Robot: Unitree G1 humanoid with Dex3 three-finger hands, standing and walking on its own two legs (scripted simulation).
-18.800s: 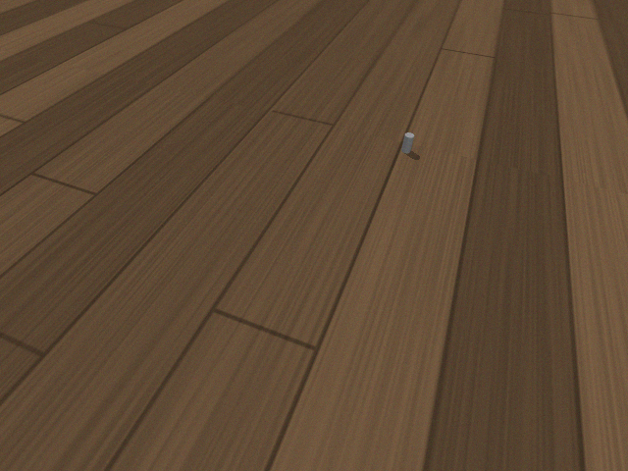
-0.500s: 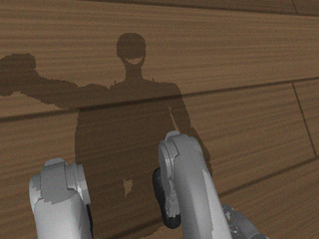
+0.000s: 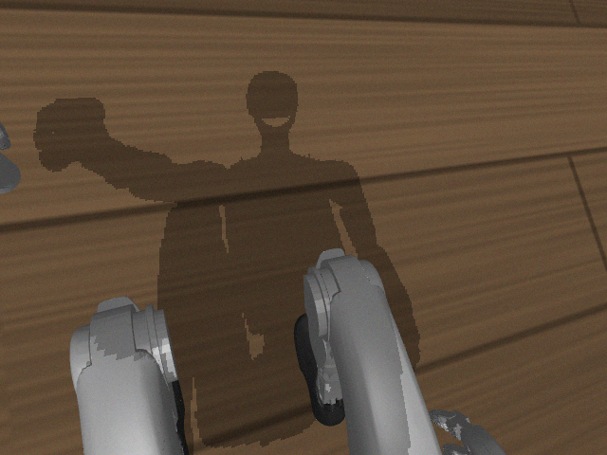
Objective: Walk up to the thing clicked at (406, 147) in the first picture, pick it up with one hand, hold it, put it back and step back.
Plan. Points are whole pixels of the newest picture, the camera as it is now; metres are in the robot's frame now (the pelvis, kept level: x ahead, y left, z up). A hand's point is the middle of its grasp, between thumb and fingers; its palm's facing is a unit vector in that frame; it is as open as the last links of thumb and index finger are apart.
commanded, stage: lift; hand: left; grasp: from above
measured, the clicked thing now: out of the picture +0.51 +0.32 -0.17
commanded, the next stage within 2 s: hold in 1.64 s
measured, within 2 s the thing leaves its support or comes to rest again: neither
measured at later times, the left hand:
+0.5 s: hand out of the picture +0.43 +0.33 -0.03, palm faces -0.47 -0.09 -0.88, open 8.0 cm
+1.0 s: hand out of the picture +0.35 +0.28 +0.18, palm faces -0.45 -0.13 -0.88, open 8.0 cm
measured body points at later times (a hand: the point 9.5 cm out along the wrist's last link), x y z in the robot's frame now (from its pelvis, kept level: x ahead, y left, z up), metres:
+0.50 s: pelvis +0.00 +0.00 +0.08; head +0.21 +0.06 +0.47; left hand +0.46 +0.33 +0.02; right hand +0.11 -0.27 -0.04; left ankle +0.08 +0.13 -0.31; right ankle +0.12 -0.15 -0.31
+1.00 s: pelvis +0.02 -0.01 +0.25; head +0.14 +0.01 +0.69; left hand +0.37 +0.28 +0.23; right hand +0.17 -0.26 +0.13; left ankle +0.08 +0.13 -0.31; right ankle +0.12 -0.15 -0.31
